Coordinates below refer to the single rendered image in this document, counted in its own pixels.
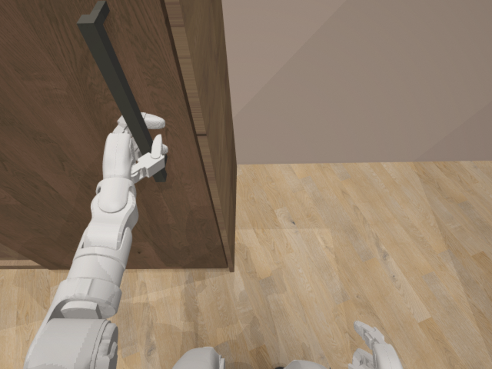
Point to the left robot thigh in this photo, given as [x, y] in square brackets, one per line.
[200, 358]

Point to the robot left upper arm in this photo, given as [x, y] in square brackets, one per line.
[71, 343]

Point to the right robot hand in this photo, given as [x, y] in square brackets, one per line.
[384, 355]

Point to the robot left forearm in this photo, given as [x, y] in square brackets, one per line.
[92, 287]

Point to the handle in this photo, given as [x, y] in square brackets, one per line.
[97, 40]

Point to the wardrobe door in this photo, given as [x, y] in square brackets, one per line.
[8, 254]
[56, 112]

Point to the left robot hand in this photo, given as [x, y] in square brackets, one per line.
[121, 152]

